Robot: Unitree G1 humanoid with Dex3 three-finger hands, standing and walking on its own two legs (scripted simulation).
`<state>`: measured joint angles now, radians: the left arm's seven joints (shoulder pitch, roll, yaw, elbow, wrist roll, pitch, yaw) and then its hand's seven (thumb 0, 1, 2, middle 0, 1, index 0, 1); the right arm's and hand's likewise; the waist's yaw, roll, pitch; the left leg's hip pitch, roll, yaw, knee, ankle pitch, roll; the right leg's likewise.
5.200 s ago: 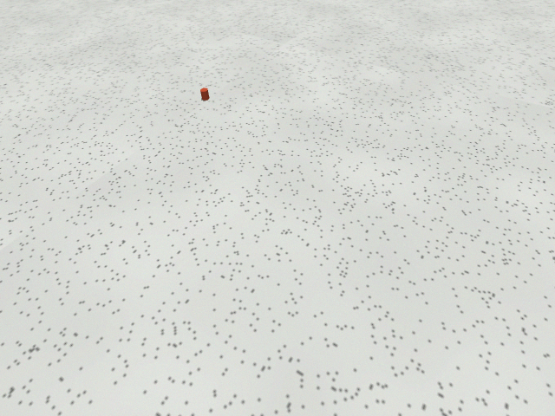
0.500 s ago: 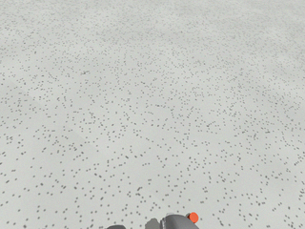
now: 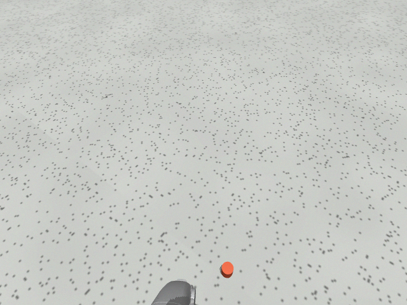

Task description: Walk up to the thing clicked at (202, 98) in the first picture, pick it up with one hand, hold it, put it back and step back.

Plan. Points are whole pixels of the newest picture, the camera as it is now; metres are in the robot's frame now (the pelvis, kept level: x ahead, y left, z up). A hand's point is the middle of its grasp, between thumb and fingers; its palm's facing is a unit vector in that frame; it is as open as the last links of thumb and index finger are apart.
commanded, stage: walk up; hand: left
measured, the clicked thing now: (227, 269) +0.36 -0.04 -0.71
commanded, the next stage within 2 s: none
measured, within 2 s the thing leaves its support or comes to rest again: neither
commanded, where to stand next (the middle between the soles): +0.01 -0.31 m, yaw +6 degrees
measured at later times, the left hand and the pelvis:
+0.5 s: hand out of the picture +0.05 +0.10 -0.17, palm faces -0.08 -0.93 -0.35, open 7.4 cm; pelvis -0.08 -0.20 -0.03, yaw -1 degrees
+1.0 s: hand out of the picture -0.08 -0.09 -0.15, palm faces +0.08 -0.94 -0.33, open 7.4 cm; pelvis -0.10 -0.36 +0.01, yaw +6 degrees
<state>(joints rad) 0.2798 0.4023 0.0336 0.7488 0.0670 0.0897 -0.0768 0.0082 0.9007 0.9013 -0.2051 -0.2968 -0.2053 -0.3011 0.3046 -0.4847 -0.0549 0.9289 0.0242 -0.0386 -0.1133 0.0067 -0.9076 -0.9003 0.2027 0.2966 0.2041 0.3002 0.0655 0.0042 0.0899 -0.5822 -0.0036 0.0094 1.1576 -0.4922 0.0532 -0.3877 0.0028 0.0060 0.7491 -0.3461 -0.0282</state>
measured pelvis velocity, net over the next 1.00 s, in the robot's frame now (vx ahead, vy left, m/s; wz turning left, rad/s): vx -0.10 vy -0.36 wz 0.10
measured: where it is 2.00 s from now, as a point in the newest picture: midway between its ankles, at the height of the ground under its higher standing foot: outside the picture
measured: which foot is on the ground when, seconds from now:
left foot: up 0.00-0.10, down 0.12-0.56, up 0.58-0.88, down 0.90-1.00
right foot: down 0.00-0.14, up 0.16-0.52, down 0.54-0.92, up 0.94-1.00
